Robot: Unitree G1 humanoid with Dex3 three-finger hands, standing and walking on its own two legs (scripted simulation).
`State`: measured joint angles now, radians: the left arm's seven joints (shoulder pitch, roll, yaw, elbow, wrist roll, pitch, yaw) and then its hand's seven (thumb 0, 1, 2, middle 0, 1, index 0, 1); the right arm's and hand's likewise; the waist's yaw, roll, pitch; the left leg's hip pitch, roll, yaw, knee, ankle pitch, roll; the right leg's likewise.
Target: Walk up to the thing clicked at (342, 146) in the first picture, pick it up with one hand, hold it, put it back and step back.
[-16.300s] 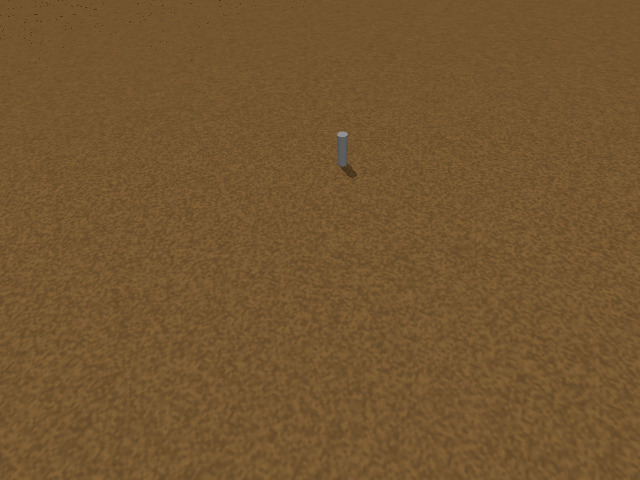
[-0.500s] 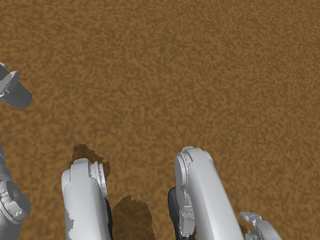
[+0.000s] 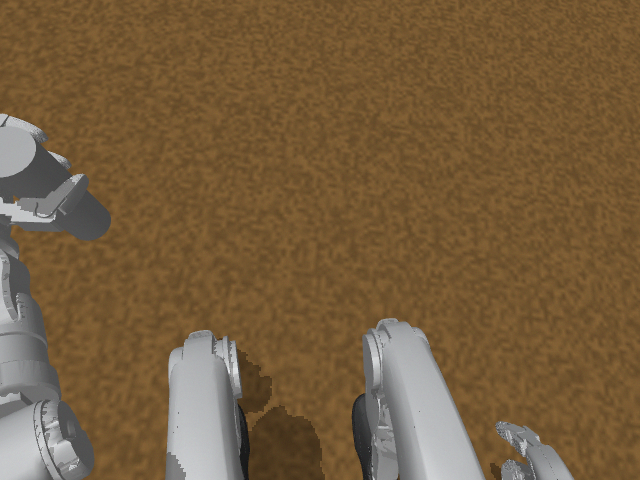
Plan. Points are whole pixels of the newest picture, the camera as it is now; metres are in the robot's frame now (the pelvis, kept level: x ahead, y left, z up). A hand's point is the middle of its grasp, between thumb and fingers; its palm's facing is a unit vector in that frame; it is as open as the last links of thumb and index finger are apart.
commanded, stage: lift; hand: left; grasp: from the side
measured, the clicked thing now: (55, 193) +0.46 +0.30 -0.02
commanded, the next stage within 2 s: hold in 1.50 s
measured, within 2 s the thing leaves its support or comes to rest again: neither
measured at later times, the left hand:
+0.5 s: hand out of the picture +0.41 +0.27 +0.19, palm faces +0.29 -0.95 -0.05, open 8.2 cm
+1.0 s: hand out of the picture +0.41 +0.23 +0.28, palm faces +0.28 -0.96 -0.03, open 8.2 cm
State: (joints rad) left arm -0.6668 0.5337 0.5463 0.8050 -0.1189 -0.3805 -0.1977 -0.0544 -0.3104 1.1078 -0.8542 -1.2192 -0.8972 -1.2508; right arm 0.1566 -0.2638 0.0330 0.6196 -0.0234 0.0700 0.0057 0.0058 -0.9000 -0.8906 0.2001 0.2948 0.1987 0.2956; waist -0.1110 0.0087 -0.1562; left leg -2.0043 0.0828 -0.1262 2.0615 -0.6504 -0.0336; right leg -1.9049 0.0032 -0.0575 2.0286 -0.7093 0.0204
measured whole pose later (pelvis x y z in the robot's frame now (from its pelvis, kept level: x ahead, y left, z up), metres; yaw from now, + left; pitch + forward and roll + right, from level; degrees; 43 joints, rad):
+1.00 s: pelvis +0.06 +0.01 +0.25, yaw +5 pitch +16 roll -3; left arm -0.22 0.22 0.22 0.43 -0.15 -0.33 0.00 -0.05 -0.27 1.03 -0.88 -1.16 -0.92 -1.18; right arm 0.22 -0.22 0.00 0.64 0.01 -0.01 -0.03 0.01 -0.92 -0.89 0.20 0.30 0.20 0.30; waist -0.04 0.02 -0.10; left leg -0.95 0.07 -0.03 1.16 -0.49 -0.03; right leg -0.87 -0.02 -0.05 1.12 -0.53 0.02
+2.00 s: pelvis +0.08 +0.00 +0.29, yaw +6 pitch +9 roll -1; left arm -0.12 0.16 0.17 0.37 -0.14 -0.33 0.05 -0.04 -0.26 1.03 -0.87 -1.16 -0.91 -1.18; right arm 0.23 -0.21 -0.02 0.64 0.00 0.01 -0.02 0.01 -0.93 -0.90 0.20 0.30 0.20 0.30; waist -0.03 0.02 -0.06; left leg -0.64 0.07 -0.01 0.90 -0.42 -0.03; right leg -0.57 -0.02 -0.04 0.88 -0.46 0.02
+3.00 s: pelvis +0.08 +0.00 +0.30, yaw +6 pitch +7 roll -1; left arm -0.12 0.15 0.16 0.38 -0.14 -0.33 0.03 -0.04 -0.25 1.02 -0.86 -1.17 -0.90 -1.19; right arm 0.22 -0.22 -0.02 0.65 0.00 0.00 -0.02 0.01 -0.93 -0.90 0.20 0.30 0.20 0.30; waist -0.02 0.02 -0.04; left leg -0.56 0.06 0.00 0.84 -0.39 -0.03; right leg -0.50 -0.03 -0.04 0.81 -0.43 0.02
